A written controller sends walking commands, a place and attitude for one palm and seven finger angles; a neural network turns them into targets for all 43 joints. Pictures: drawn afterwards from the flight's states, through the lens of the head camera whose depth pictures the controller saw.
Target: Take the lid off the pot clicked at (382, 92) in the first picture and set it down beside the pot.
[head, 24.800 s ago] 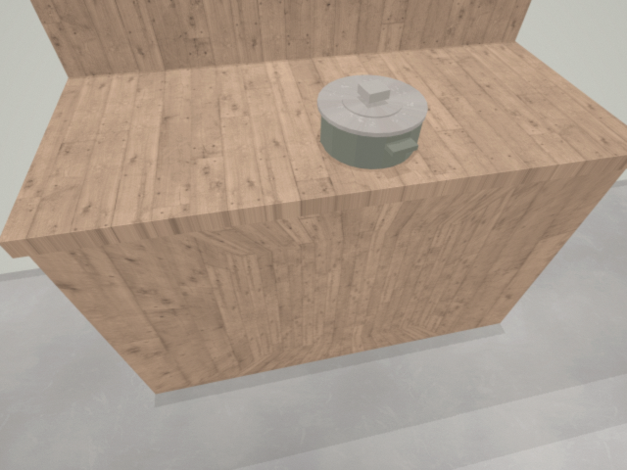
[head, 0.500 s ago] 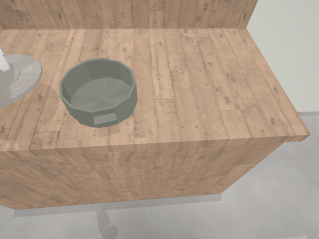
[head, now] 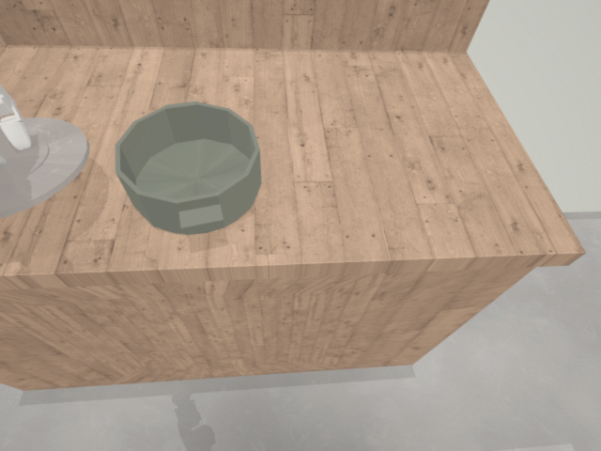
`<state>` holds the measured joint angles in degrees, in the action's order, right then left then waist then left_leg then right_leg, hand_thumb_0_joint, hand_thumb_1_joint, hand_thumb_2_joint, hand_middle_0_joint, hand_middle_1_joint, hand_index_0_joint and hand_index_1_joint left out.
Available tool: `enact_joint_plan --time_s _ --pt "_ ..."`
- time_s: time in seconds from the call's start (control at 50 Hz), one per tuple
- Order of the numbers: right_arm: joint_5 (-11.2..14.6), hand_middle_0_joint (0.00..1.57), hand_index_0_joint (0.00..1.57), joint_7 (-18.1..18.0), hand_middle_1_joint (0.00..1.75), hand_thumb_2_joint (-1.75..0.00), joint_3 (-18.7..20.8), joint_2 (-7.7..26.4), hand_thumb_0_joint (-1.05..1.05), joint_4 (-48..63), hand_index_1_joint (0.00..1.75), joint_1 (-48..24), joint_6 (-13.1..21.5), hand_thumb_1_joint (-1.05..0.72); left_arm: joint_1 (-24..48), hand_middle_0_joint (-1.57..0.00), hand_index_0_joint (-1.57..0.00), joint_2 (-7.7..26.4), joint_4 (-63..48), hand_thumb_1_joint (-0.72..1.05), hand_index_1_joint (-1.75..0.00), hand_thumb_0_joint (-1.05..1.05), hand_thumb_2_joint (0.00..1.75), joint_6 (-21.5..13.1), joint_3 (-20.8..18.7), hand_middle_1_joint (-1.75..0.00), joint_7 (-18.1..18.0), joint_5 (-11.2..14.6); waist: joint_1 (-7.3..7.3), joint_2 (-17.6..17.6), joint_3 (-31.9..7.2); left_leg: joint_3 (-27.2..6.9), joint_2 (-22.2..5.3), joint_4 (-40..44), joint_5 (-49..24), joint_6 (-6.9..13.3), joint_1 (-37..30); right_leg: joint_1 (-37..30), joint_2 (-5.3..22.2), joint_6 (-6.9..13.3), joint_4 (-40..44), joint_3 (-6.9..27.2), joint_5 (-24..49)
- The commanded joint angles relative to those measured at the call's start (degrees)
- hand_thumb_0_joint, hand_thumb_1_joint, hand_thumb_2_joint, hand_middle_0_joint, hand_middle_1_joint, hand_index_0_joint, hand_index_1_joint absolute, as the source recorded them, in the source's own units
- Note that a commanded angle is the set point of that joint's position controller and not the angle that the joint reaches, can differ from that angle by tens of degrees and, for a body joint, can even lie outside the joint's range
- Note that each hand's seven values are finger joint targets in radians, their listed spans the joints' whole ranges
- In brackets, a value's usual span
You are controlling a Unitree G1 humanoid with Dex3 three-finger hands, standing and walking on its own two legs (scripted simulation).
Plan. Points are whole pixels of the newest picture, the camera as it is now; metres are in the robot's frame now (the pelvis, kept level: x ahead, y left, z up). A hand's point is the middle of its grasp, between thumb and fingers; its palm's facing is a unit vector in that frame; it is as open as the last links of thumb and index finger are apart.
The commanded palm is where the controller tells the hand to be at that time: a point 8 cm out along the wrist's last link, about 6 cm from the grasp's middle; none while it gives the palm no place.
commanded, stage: lower the lid onto the table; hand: left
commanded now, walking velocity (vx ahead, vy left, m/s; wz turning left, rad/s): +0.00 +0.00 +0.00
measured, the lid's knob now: out of the picture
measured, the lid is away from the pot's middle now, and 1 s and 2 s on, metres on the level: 0.23 0.24 0.24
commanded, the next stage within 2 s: open the fingers wide in 0.86 s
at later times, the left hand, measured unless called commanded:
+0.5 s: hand out of the picture +0.46 +0.35 +0.12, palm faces -0.47 -0.20 -0.86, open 6.4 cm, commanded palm +0.51 +0.35 +0.19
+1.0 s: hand (8, 171) +0.47 +0.35 +0.10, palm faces -0.48 -0.18 -0.86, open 6.1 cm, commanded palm +0.49 +0.35 +0.15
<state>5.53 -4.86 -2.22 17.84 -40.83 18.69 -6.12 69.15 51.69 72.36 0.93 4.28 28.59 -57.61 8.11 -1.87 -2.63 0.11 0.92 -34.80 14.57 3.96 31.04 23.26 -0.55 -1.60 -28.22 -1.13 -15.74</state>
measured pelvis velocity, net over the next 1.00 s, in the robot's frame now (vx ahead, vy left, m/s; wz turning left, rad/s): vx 0.00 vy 0.02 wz -0.03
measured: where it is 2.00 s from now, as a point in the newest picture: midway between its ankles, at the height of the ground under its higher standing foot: outside the picture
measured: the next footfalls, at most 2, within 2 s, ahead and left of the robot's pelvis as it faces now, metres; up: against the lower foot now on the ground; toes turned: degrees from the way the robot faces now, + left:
none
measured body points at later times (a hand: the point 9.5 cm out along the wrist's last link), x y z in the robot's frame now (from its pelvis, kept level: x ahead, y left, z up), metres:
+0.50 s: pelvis +0.00 +0.01 -0.01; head +0.08 +0.03 +0.44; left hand +0.48 +0.36 +0.17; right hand -0.01 -0.28 -0.12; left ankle +0.02 +0.07 -0.73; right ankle -0.03 -0.15 -0.73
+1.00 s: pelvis +0.00 +0.02 -0.02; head +0.10 +0.04 +0.42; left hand +0.49 +0.36 +0.14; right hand -0.02 -0.27 -0.12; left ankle +0.02 +0.07 -0.73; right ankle -0.03 -0.15 -0.73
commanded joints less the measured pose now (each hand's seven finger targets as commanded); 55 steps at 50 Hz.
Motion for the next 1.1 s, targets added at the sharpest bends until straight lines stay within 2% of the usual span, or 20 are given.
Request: enact_joint_plan --time_s 0.0,0.14,0.22,0.28,0.38,0.46,0.52,0.58,0.62,0.66,0.7,0.74,0.8,0.86,0.9,0.92,0.94,0.98,1.04,1.08 --pt "-0.2 0.2 0.2 -0.9 0.3 -0.9 3.5 10.8 0.0 3.2 0.3 5.6 1.0 -0.9 31.4 -0.73 -0.9 19.3 -15.1 0.65 -1.1 0.0 1.02 -0.3 -3.8 -1.02 -3.7 -0.2 -0.1 -10.4 -26.4 -3.2 -0.4 0.9 -23.7 0.1 -27.9 3.8 -3.8 2.7 1.8 -1.7 12.4" --pt "0.1 0.2 0.2 -1.6 0.3 -0.9 3.3 11.0 0.0 2.6 0.3 6.2 1.0 -0.9 30.4 -0.73 -0.9 18.3 -11.2 0.65 -1.1 0.0 1.02 -0.5 -2.1 -1.02 -3.9 -0.1 0.98 -8.2 -22.8 -2.6 -0.1 1.2 -15.1 0.5 -23.2 5.2 -3.8 2.7 1.7 -1.9 9.8" --pt "-0.1 0.2 0.2 -2.1 0.3 -0.9 3.4 10.8 0.0 2.2 0.3 7.1 1.7 -0.9 31.7 -0.73 -0.9 18.7 -13.7 0.65 -1.1 0.0 1.02 -1.5 -2.7 -1.02 -4.3 -0.2 0.78 -12.4 -26.0 -3.5 -0.7 -0.2 -21.7 0.1 -27.8 7.2 -4.1 2.8 1.1 -1.9 10.6" --pt "0.2 0.2 0.2 -2.3 0.3 -0.9 3.2 10.9 0.0 2.0 0.3 7.1 1.9 -0.9 29.5 -0.73 -0.9 17.2 -12.8 0.65 -1.1 0.0 1.02 -1.9 -1.9 -1.02 -3.9 0.8 0.79 -9.7 -25.2 -3.3 -0.8 -0.1 -22.0 0.1 -26.4 6.9 -4.2 2.8 0.6 -2.4 11.1" --pt "-0.1 0.2 0.2 -2.4 0.3 -0.9 3.3 10.9 0.0 1.9 0.3 7.6 2.1 -0.9 30.0 -0.73 -0.9 17.1 -13.5 0.65 -1.1 0.0 1.02 -2.5 -1.9 -1.02 -4.2 0.7 0.62 -11.9 -25.5 -3.8 -1.0 -0.8 -22.4 -0.2 -27.2 9.1 -4.5 3.0 0.0 -2.6 9.9" --pt "-0.1 0.2 0.2 -2.3 0.3 -0.9 3.4 11.2 0.0 1.6 0.3 8.6 1.7 -0.9 29.2 -0.73 -0.9 18.0 -10.1 0.65 -1.1 0.0 1.02 -2.4 -2.4 -1.02 -4.4 0.0 1.27 -10.0 -23.5 -3.8 -0.7 -1.0 -17.1 -0.1 -23.6 10.0 -4.5 2.8 -0.3 -2.3 8.4" --pt "-0.3 0.2 0.2 -2.6 0.3 -0.9 3.6 11.1 0.0 1.4 0.3 9.2 1.6 -0.9 30.7 -0.73 -0.9 19.9 -12.9 0.65 -1.1 0.0 1.02 -3.1 -3.8 -1.02 -4.8 -0.4 0.94 -12.5 -27.1 -4.0 -1.1 -2.1 -20.9 -0.3 -26.0 10.4 -4.6 2.8 -1.0 -2.2 9.3" --pt "-0.1 0.2 0.2 -2.8 0.3 -0.9 3.2 11.1 0.0 1.6 0.3 8.9 1.7 -0.9 28.2 -0.73 -0.9 19.6 -11.6 0.65 -1.1 0.0 1.02 -3.6 -3.6 -1.02 -4.5 0.0 0.96 -9.9 -26.1 -3.6 -1.1 -2.5 -21.5 -0.2 -24.3 10.3 -4.8 2.7 -1.7 -2.6 9.9" --pt "-0.2 0.2 0.2 -2.8 0.3 -0.9 3.5 11.1 0.0 1.5 0.3 9.6 1.4 -0.9 29.5 -0.73 -0.9 20.1 -11.6 0.65 -1.1 0.0 1.02 -3.6 -3.8 -1.02 -4.8 -0.5 1.24 -12.5 -26.4 -3.8 -1.1 -3.0 -20.7 -0.3 -24.6 11.6 -4.7 2.7 -1.8 -2.3 9.3" --pt "0.0 0.2 0.2 -2.8 0.3 -0.9 3.3 11.2 0.0 1.3 0.3 9.8 1.2 -0.9 26.4 -0.73 -0.9 18.7 -7.2 0.65 -1.1 0.0 1.02 -3.3 -3.0 -1.02 -4.6 -0.5 1.83 -8.9 -23.1 -3.4 -1.0 -3.1 -17.3 -0.1 -21.4 12.4 -4.8 2.6 -2.0 -2.4 8.3" --pt "0.0 0.2 0.2 -2.9 0.3 -0.9 3.3 11.4 0.0 1.4 0.3 9.6 0.9 -0.9 27.8 -0.73 -0.9 19.5 -9.5 0.65 -1.1 0.0 1.02 -3.7 -3.3 -1.02 -4.6 -0.4 1.51 -10.2 -25.1 -3.4 -1.3 -3.4 -18.9 -0.2 -21.9 12.4 -4.8 2.6 -2.6 -2.3 8.6" --pt "0.0 0.2 0.2 -2.7 0.3 -0.9 3.5 11.2 0.0 1.2 0.3 10.1 0.8 -0.9 28.4 -0.73 -0.9 16.2 -8.9 0.65 -1.1 0.0 1.02 -3.4 -0.9 -1.02 -4.5 -0.4 1.96 -12.3 -23.9 -4.3 -1.6 -3.4 -18.4 -0.6 -22.9 15.4 -4.9 2.8 -2.6 -2.8 6.9" --pt "-0.3 0.2 0.2 -2.9 0.3 -0.9 3.5 11.3 0.0 1.1 0.3 10.5 0.6 -0.9 28.7 -0.73 -0.9 18.7 -9.4 0.65 -1.1 0.0 1.02 -3.9 -3.0 -1.02 -4.7 -0.8 1.76 -11.6 -26.4 -4.7 -1.9 -4.3 -20.1 -0.7 -23.7 15.7 -5.2 2.6 -3.4 -2.6 6.6" --pt "-0.2 0.2 0.2 -2.6 0.3 -0.9 3.7 11.1 0.0 1.0 0.3 11.0 0.4 -0.9 28.5 -0.73 -0.9 16.4 -8.4 0.65 -1.1 0.0 1.02 -3.6 -1.7 -1.02 -4.6 -0.6 2.14 -11.2 -25.3 -4.8 -1.6 -4.7 -18.9 -0.5 -22.7 16.6 -5.2 2.7 -3.6 -2.9 6.4" --pt "-0.5 0.2 0.2 -2.7 0.3 -0.9 3.9 11.1 0.0 0.9 0.3 11.4 0.1 -0.9 29.4 -0.73 -0.9 18.9 -10.6 0.65 -1.1 0.0 1.02 -4.1 -3.8 -1.02 -4.9 -0.9 1.82 -11.5 -29.2 -4.9 -2.0 -5.8 -24.2 -0.8 -25.0 16.0 -5.3 2.4 -4.3 -2.7 8.1" --pt "-0.2 0.2 0.2 -2.7 0.3 -0.9 3.7 10.9 0.0 1.2 0.3 11.2 0.0 -0.9 27.4 -0.73 -0.9 18.0 -7.8 0.65 -1.1 0.0 1.02 -4.0 -3.3 -1.02 -4.8 -1.1 1.95 -10.9 -26.6 -4.8 -1.5 -6.2 -23.1 -0.7 -23.1 16.8 -5.3 2.6 -4.5 -2.8 7.8" --pt "-0.3 0.2 0.2 -1.1 0.3 -0.9 4.3 9.8 0.0 4.6 0.3 9.8 -0.5 -0.9 15.7 -0.73 -0.9 18.4 -11.9 0.65 -1.1 0.0 1.02 -4.4 -8.0 -1.02 -4.9 -0.3 -2.24 -11.3 -29.1 -5.2 -1.0 -5.9 -29.0 -1.8 -24.1 13.7 -5.1 3.3 -5.6 -3.7 9.1" --pt "-0.9 0.2 0.2 -1.1 0.3 -0.9 4.5 9.5 0.0 5.6 0.3 8.4 -2.2 -0.9 12.9 -0.7 -0.86 17.6 -20.7 0.63 -1.1 0.0 0.98 -8.2 -9.6 -1.02 -5.9 0.0 -2.18 -12.2 -31.0 -5.1 -2.0 -7.2 -38.6 -2.5 -27.7 15.3 -5.4 3.4 -6.1 -3.9 10.4" --pt "-0.5 0.2 0.2 -1.3 0.3 -0.9 4.6 10.2 0.0 5.3 0.3 7.4 -4.2 -0.9 15.5 -0.67 -0.82 20.6 -18.9 0.59 -1.09 0.0 0.93 -8.1 -10.5 -1.02 -6.2 0.3 -0.73 -6.4 -25.5 -3.8 -1.2 -5.5 -21.6 -0.3 -19.7 13.7 -4.9 2.7 -4.2 -2.8 6.7" --pt "0.0 0.2 0.2 -1.5 0.3 -0.9 4.1 10.1 0.0 5.6 0.3 6.6 -4.4 -0.9 16.5 -0.65 -0.79 18.2 -20.1 0.56 -1.09 0.0 0.91 -8.4 -7.8 -1.01 -6.2 0.5 -0.91 -9.9 -24.1 -3.7 -1.2 -4.9 -20.9 -0.6 -20.1 14.8 -4.9 3.5 -4.6 -3.4 5.4"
